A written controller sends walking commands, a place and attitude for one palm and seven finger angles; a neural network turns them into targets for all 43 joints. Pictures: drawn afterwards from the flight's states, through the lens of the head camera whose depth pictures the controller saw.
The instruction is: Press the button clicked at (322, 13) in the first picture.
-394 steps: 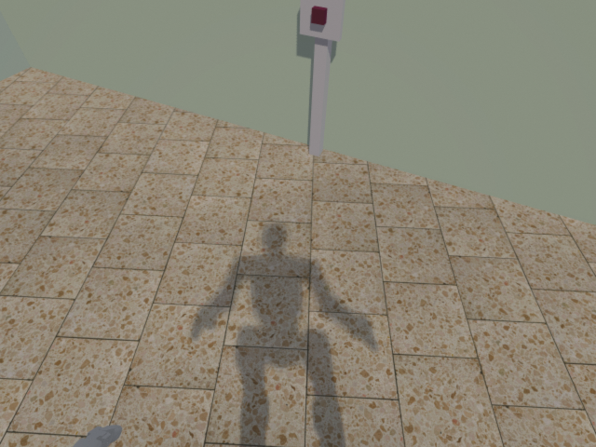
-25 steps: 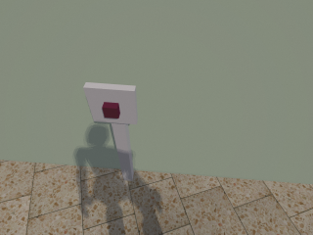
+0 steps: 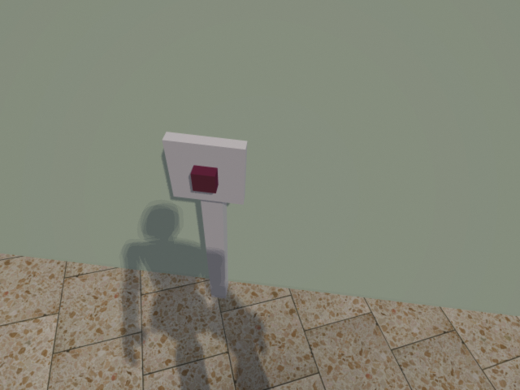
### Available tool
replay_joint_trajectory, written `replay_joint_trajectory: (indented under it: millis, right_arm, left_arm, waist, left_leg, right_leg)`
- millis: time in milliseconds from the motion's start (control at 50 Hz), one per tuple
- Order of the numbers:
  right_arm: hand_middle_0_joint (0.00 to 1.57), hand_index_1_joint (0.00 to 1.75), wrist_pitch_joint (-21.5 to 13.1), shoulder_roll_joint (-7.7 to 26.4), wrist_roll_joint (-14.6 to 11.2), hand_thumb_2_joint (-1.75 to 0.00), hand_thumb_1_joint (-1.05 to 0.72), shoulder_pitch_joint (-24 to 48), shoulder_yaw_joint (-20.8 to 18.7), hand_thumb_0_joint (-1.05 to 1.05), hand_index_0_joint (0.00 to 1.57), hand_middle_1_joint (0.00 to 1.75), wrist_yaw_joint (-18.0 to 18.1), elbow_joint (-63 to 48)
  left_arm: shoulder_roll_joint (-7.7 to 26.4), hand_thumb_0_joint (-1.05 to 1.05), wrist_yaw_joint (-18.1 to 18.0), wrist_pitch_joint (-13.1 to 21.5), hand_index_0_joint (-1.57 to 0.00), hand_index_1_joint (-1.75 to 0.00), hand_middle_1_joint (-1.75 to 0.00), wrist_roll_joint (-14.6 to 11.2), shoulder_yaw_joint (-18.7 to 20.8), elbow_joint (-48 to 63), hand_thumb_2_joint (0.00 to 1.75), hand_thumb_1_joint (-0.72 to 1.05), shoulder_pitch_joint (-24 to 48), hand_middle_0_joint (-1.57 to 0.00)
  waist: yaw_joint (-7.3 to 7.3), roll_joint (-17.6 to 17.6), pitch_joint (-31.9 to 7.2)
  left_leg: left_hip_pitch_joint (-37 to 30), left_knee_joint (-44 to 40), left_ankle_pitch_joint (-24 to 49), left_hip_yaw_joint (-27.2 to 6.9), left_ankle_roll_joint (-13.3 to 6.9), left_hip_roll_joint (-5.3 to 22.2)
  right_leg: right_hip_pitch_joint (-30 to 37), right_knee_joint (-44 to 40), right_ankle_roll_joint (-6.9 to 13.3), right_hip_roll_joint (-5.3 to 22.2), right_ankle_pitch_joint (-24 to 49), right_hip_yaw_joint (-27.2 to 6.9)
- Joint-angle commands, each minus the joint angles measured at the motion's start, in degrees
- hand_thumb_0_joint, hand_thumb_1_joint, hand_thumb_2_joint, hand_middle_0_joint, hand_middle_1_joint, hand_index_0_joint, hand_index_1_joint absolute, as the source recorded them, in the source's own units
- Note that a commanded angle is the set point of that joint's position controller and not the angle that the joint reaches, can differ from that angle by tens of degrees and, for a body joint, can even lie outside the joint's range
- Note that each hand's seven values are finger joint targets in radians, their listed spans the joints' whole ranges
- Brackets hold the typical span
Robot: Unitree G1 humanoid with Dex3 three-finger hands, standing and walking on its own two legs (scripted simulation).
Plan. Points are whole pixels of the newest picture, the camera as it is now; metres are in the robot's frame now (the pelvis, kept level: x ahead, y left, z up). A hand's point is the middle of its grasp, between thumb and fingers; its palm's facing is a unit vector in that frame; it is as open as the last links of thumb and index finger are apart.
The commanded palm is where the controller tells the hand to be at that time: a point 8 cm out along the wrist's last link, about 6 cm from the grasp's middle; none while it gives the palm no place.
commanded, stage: shuffle to correct the standing spot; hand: left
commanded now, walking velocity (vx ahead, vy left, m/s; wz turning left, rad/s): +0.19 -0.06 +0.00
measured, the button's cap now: (205, 178) +0.56 +0.16 -0.04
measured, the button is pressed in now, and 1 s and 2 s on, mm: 0 0 0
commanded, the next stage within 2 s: come to a stop and stand still in 0.18 s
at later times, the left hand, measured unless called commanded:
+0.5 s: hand out of the picture +0.06 +0.14 -0.18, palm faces +0.02 -0.99 -0.15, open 7.4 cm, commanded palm none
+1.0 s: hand out of the picture +0.08 +0.16 -0.17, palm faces +0.04 -0.98 -0.19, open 7.3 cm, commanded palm none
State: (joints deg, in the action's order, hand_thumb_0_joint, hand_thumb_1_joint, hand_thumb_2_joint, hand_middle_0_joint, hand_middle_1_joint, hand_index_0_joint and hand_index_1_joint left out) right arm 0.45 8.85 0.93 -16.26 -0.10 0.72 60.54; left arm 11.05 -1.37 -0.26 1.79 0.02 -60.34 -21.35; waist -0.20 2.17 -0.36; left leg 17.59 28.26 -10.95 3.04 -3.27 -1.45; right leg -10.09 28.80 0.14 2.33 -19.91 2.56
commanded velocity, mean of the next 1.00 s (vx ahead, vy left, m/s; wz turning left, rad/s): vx -0.01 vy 0.00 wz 0.00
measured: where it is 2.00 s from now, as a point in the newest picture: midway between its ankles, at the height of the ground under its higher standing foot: outside the picture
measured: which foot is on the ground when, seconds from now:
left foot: down 0.00-1.00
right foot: down 0.00-0.30, up 0.32-0.46, down 0.48-1.00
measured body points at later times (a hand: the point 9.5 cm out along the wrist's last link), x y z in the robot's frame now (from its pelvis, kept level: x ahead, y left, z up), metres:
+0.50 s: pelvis +0.07 -0.02 -0.01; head +0.09 -0.01 +0.44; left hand +0.06 +0.19 -0.17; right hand +0.06 -0.23 -0.16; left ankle +0.05 +0.08 -0.74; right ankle +0.06 -0.13 -0.74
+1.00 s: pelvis +0.03 -0.02 +0.00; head +0.04 +0.00 +0.45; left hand +0.08 +0.21 -0.16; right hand +0.06 -0.25 -0.15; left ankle +0.05 +0.08 -0.74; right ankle +0.06 -0.13 -0.74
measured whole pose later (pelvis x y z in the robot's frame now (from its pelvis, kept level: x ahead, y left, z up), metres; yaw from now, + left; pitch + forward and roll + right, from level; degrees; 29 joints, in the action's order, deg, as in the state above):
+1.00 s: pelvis +0.03 -0.02 +0.00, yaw +0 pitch -1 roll +0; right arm 0.8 8.6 1.0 -14.7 -0.9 1.3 60.4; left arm 10.1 -1.5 -0.9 1.4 1.5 -57.2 -13.9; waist -0.7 1.7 1.5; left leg 14.0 29.0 -14.5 4.0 -1.5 0.2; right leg -15.1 28.8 0.7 1.8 -13.0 5.3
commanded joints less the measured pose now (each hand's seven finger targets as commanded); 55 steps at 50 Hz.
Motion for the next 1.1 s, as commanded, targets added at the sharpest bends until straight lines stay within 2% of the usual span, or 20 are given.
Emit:
replay_joint_trajectory:
  millis: [0,60,140,200,240,280,300,320,360,420,460,480,500,540,600,720,780,840,940,1080]
  right_arm:
    - [0.20,0.30,-0.76,8.89,0.22,-0.90,-0.90,-0.89,-2.03,0.00,0.20,0.30,0.18,-2.78]
    - [0.20,0.30,-1.04,7.30,0.13,-0.90,-0.90,-0.83,-1.84,0.00,0.20,0.30,0.05,-2.86]
    - [0.20,0.30,-2.12,3.47,0.07,-0.90,-0.90,0.17,-1.08,0.00,0.20,0.30,-0.44,-3.72]
    - [0.20,0.30,-2.71,2.80,0.06,-0.90,-0.90,-0.48,-1.05,0.00,0.20,0.30,-0.68,-3.32]
    - [0.20,0.30,-3.37,3.81,-0.11,-0.90,-0.90,-4.96,-1.16,0.00,0.20,0.30,-0.41,-1.04]
    - [0.20,0.30,-3.58,8.66,0.19,-0.90,-0.90,-13.51,-2.31,0.00,0.20,0.30,0.73,2.18]
    - [0.20,0.30,-3.42,8.79,0.28,-0.90,-0.90,-15.75,-2.12,0.00,0.20,0.30,1.40,2.88]
    - [0.20,0.30,-3.47,7.12,0.27,-0.90,-0.90,-14.26,-1.34,0.00,0.20,0.30,1.85,2.67]
    - [0.20,0.30,-3.55,5.59,-0.03,-0.90,-0.90,-7.44,-0.47,0.00,0.20,0.30,2.26,1.25]
    - [0.20,0.30,-3.35,6.21,-0.92,-0.90,-0.90,-2.22,-0.77,0.00,0.20,0.30,2.35,-0.35]
    - [0.20,0.30,-2.91,3.71,-1.21,-0.90,-0.90,-3.00,-0.83,0.00,0.20,0.30,2.02,-0.67]
    - [0.20,0.30,-2.64,2.90,-1.08,-0.90,-0.90,-3.78,-0.99,0.00,0.20,0.30,1.80,-0.75]
    - [0.20,0.30,-2.21,2.81,-0.83,-0.90,-0.90,-3.65,-1.13,0.00,0.20,0.30,1.69,-0.58]
    - [0.20,0.30,-1.49,2.57,-0.64,-0.90,-0.90,-4.35,-1.38,0.00,0.20,0.30,1.78,0.07]
    - [0.20,0.30,-1.02,2.32,-0.56,-0.90,-0.90,-4.96,-1.55,0.00,0.20,0.30,1.59,0.07]
    - [0.20,0.30,-0.04,2.76,-0.29,-0.90,-0.90,-3.54,-1.84,0.00,0.20,0.30,1.09,-1.14]
    - [0.20,0.30,-0.05,3.59,0.02,-0.90,-0.90,-2.34,-1.85,0.00,0.20,0.30,0.85,-1.77]
    - [0.20,0.30,-0.54,5.04,0.14,-0.90,-0.90,-0.35,-1.62,0.00,0.20,0.30,0.63,-2.49]
    - [0.20,0.30,-0.68,5.80,0.20,-0.90,-0.90,0.32,-1.66,0.00,0.20,0.30,0.41,-3.43]
    - [0.20,0.30,-1.12,5.73,0.10,-0.90,-0.90,-1.93,-1.15,0.00,0.20,0.30,0.29,-2.60]
  left_arm:
    - [2.22,0.00,0.08,0.72,-0.20,-0.30,-0.30,0.14,0.43,0.81,0.90,0.90,-6.70,-0.20]
    - [2.58,0.00,0.12,1.20,-0.20,-0.30,-0.30,-0.12,0.76,0.21,0.90,0.90,-8.45,-0.20]
    - [5.22,0.00,-0.34,2.08,-0.20,-0.30,-0.30,-0.52,1.72,-0.56,0.90,0.90,-9.75,-0.20]
    - [4.95,0.00,-0.48,2.50,-0.20,-0.30,-0.30,-0.30,1.89,-0.92,0.90,0.90,-9.65,-0.20]
    - [3.17,0.00,-0.29,2.38,-0.20,-0.30,-0.30,-0.24,1.61,-1.34,0.90,0.90,-8.80,-0.20]
    - [0.08,0.00,-0.22,2.45,-0.20,-0.30,-0.30,-0.22,0.78,-0.60,0.90,0.90,-7.30,-0.20]
    - [0.09,0.00,-0.49,2.52,-0.20,-0.30,-0.30,-0.13,0.42,0.68,0.90,0.90,-4.05,-0.20]
    - [0.06,0.00,-0.65,2.36,-0.20,-0.30,-0.30,-0.23,0.61,1.05,0.90,0.90,-2.59,-0.20]
    - [-2.43,0.00,-0.76,1.93,-0.20,-0.30,-0.30,-1.01,0.37,-0.03,0.90,0.90,-3.53,-0.20]
    - [-1.32,0.00,-0.68,1.89,-0.20,-0.30,-0.30,-0.82,0.77,-1.94,0.90,0.90,-8.44,-0.20]
    - [2.01,0.00,-0.83,2.21,-0.20,-0.30,-0.30,-0.94,1.12,-0.95,0.90,0.90,-6.38,-0.20]
    - [3.06,0.00,-0.73,1.93,-0.20,-0.30,-0.30,-0.90,1.33,-0.20,0.90,0.90,-4.69,-0.20]
    - [2.97,0.00,-0.76,1.65,-0.20,-0.30,-0.30,-0.86,1.37,0.82,0.90,0.90,-3.38,-0.20]
    - [2.95,0.00,-1.15,1.40,-0.20,-0.30,-0.30,-0.87,1.58,1.06,0.90,0.90,-2.27,-0.20]
    - [3.98,0.00,-1.42,1.15,-0.20,-0.30,-0.30,-0.84,1.94,2.22,0.90,0.90,-1.29,-0.20]
    - [6.09,0.00,-1.45,0.28,-0.20,-0.30,-0.30,-0.71,2.96,5.10,0.90,0.90,3.35,-0.20]
    - [5.32,0.00,-1.14,-0.22,-0.20,-0.30,-0.30,-0.76,2.83,6.13,0.90,0.90,5.42,-0.20]
    - [3.43,0.00,-0.90,-0.50,-0.20,-0.30,-0.30,-0.64,2.36,6.03,0.90,0.90,5.31,-0.20]
    - [3.27,0.00,-0.49,-0.16,-0.20,-0.30,-0.30,-0.39,1.97,4.82,0.90,0.90,3.32,-0.20]
    - [3.41,0.00,-0.28,0.78,-0.20,-0.30,-0.30,-0.56,1.50,3.17,0.90,0.90,1.82,-0.20]
  waist:
    - [-1.00,-4.72,5.84]
    - [-1.27,-1.72,7.09]
    - [-0.94,8.13,7.52]
    - [0.03,5.56,7.82]
    - [1.78,-2.10,6.70]
    - [3.81,-16.49,3.80]
    - [4.63,-18.17,5.21]
    - [3.56,-13.57,5.83]
    - [0.47,-8.99,4.87]
    - [-2.39,-4.47,0.39]
    - [-0.89,-0.25,-0.23]
    - [-0.41,-0.69,0.28]
    - [-0.29,-1.06,1.34]
    - [-0.21,3.94,0.72]
    - [-0.03,4.67,-1.76]
    - [-0.01,2.99,-1.28]
    - [-0.06,-1.83,1.45]
    - [-1.07,-7.16,3.74]
    - [-1.17,-4.66,4.21]
    - [-0.23,-2.00,3.19]
  left_leg:
    - [4.13,-13.13,-26.11,-13.56,-2.10,9.65]
    - [6.30,-8.13,-22.58,-9.89,-1.15,6.93]
    - [9.56,8.20,-9.93,0.41,0.84,1.83]
    - [6.10,7.12,-7.12,1.96,0.66,2.51]
    - [-3.47,1.16,-0.18,-1.09,-0.22,5.13]
    - [-15.04,-7.47,8.24,-19.39,-6.84,17.21]
    - [-17.74,-9.46,21.01,-23.39,-10.56,20.93]
    - [-15.87,-7.74,33.66,-21.71,-12.02,21.94]
    - [-8.56,-5.58,43.92,-12.77,-10.00,18.92]
    - [-4.69,-0.75,31.06,-4.49,-2.62,11.10]
    - [-0.54,-1.28,11.55,-2.94,1.04,7.36]
    - [0.27,-2.29,5.66,-2.70,1.52,6.07]
    - [-0.06,-1.83,7.23,-2.52,1.61,5.97]
    - [-1.67,0.92,9.52,-1.47,2.19,6.17]
    - [-2.69,3.21,8.91,-0.37,2.77,5.44]
    - [-3.22,3.49,5.23,-0.64,3.26,4.98]
    - [-3.58,-0.99,5.29,-3.73,2.06,7.06]
    - [2.49,-7.86,-0.10,-7.79,0.16,9.77]
    - [4.38,-10.57,-11.55,-7.85,0.56,8.44]
    - [0.92,-10.12,-10.01,-6.81,0.97,7.48]
  right_leg:
    - [-3.74,-2.29,2.47,-0.20,-6.63,-0.17]
    - [-3.59,-6.11,3.58,1.96,-9.94,-4.27]
    - [-1.50,-13.62,7.30,9.99,-9.68,-14.39]
    - [-2.25,-10.06,7.33,9.28,1.10,-10.58]
    - [-7.31,-2.18,4.93,4.31,3.44,-4.00]
    - [-18.22,15.38,1.48,-2.38,-3.61,4.46]
    - [-23.90,23.15,1.34,-2.07,-13.32,2.24]
    - [-23.47,25.46,1.36,0.32,-14.14,-0.46]
    - [-13.63,16.24,0.58,2.12,-10.67,-1.32]
    - [0.65,-3.78,-0.84,1.20,15.27,0.87]
    - [3.96,-1.94,1.65,6.50,32.55,-5.90]
    - [2.74,-0.36,2.93,8.47,34.74,-6.03]
    - [1.86,0.33,2.88,8.09,36.47,-5.10]
    - [1.20,0.82,3.53,8.27,40.33,-5.46]
    - [2.51,0.45,4.40,9.63,44.67,-5.87]
    - [-0.59,-2.20,5.89,10.83,30.86,-6.68]
    - [-5.45,-2.49,3.90,7.03,14.80,-4.79]
    - [-2.54,-1.95,1.51,2.92,5.63,-2.00]
    - [-1.60,-4.99,1.58,3.33,3.19,-3.13]
    - [-3.38,-8.32,1.71,4.31,1.73,-4.37]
